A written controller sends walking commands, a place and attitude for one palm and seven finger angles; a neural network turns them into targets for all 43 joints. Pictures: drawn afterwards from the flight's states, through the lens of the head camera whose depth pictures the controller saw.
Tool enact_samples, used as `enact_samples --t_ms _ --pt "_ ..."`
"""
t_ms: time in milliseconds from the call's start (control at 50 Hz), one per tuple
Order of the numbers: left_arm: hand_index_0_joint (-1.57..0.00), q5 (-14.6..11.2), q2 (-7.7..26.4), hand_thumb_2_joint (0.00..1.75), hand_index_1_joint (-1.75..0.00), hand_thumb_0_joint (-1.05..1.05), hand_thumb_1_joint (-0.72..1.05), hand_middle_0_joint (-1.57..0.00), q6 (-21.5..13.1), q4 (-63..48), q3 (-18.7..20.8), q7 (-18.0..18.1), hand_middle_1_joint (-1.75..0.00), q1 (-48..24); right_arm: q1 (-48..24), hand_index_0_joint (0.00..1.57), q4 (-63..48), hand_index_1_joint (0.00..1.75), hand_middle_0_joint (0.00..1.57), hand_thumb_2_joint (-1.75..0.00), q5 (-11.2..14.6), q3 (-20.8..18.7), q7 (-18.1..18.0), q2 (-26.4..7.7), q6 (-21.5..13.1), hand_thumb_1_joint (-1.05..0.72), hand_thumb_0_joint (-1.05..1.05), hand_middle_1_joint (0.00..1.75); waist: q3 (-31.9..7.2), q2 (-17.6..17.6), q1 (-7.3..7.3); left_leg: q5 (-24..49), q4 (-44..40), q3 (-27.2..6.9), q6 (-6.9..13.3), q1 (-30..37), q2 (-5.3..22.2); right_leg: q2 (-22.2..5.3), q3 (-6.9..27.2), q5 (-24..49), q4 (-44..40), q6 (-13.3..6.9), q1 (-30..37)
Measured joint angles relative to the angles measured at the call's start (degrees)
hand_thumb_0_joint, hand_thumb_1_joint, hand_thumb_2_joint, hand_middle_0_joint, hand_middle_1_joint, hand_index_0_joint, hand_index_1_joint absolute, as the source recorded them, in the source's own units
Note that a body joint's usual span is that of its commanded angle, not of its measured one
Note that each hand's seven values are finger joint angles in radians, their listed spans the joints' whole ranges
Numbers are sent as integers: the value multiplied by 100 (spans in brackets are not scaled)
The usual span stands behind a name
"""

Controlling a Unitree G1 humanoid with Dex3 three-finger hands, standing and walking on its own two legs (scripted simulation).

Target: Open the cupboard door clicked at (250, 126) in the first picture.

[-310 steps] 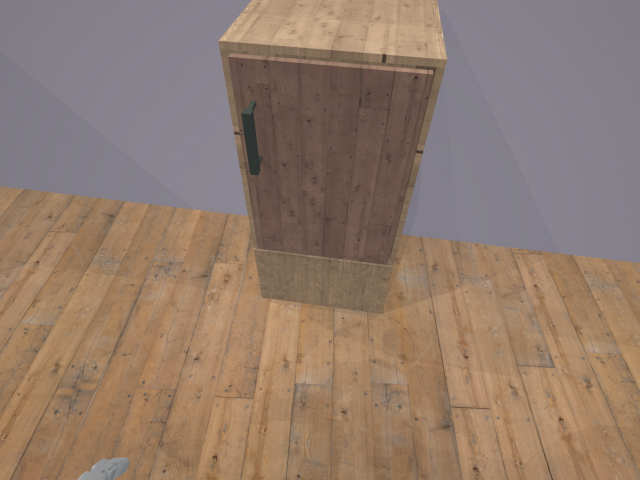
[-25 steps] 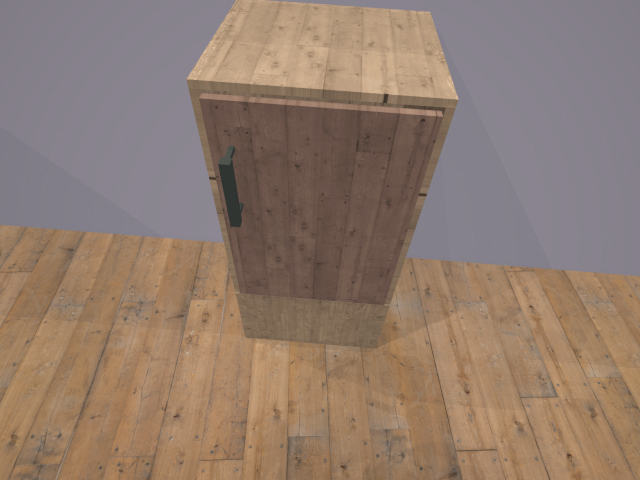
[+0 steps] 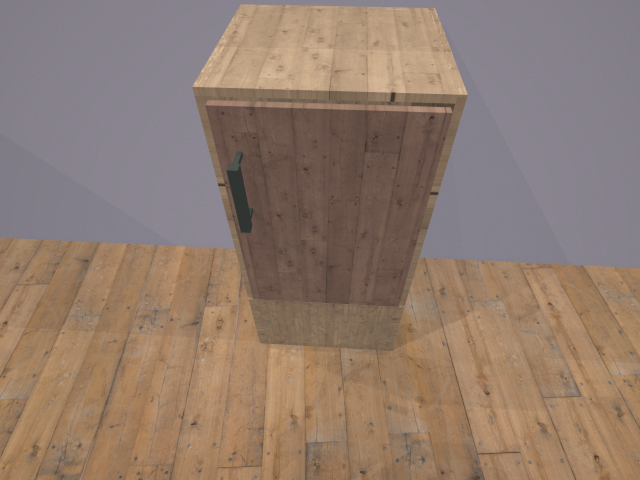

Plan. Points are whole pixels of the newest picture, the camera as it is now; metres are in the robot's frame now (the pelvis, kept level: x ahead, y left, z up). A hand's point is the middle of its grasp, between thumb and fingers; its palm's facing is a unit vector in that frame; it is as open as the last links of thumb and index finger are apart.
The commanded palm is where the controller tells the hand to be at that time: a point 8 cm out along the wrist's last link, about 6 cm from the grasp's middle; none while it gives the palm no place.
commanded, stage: look again from close up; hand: left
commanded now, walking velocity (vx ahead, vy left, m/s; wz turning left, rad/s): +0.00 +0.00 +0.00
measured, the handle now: (242, 193) +0.61 +0.19 -0.03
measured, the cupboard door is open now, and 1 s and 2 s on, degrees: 0 0 0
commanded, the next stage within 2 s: shuffle to correct the standing spot in 0.24 s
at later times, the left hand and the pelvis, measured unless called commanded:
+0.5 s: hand out of the picture +0.03 +0.17 -0.17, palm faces +0.01 -0.98 -0.20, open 7.4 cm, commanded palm none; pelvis +0.02 -0.01 +0.00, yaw -1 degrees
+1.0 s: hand out of the picture +0.12 +0.18 -0.16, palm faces +0.05 -0.96 -0.28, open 7.4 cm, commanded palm none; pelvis +0.07 -0.02 +0.00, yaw +1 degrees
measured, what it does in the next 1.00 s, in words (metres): lifts its right foot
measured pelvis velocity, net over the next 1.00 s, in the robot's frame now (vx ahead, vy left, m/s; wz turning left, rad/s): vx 0.07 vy -0.02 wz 0.02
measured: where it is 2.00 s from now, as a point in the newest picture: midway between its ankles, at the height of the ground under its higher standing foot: outside the picture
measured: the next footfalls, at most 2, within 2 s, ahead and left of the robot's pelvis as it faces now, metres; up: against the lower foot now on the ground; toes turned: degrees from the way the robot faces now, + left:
left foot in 1.16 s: +0.09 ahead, +0.11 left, +0.00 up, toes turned +5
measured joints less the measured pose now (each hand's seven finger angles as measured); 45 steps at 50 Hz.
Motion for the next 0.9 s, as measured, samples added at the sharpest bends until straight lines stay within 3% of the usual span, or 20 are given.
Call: enact_samples --t_ms 400,660,820,900 --pt "-20 11 183 90 -30 1 91 -20 84 -113 62 -30 -30 -195 -244 20 114 30 20 -90 6 26 -6 -36 -29 -92 1 30 70 -179 48 73 -381 82 -32 297 -40 -27 75 -17 -174 -6 170" --pt "-20 55 128 90 -30 1 91 -20 34 68 176 -113 -30 383 -2 20 172 30 20 -90 -17 6 57 84 -12 -91 1 30 -14 -257 110 -710 433 -27 -84 192 55 30 -20 -674 341 -32 238" --pt "-20 -34 117 90 -30 1 91 -20 208 31 183 37 -30 72 -165 20 119 30 20 -90 51 -53 -152 130 -96 -91 1 30 269 -261 103 -485 -96 93 37 656 -50 12 114 -921 899 -140 -113" --pt "-20 6 217 90 -30 1 91 -20 118 -280 261 58 -30 -273 -220 21 26 30 20 -90 63 -112 -156 123 15 -91 1 30 416 -179 70 -375 37 78 -31 592 -83 32 3 214 337 -209 -251"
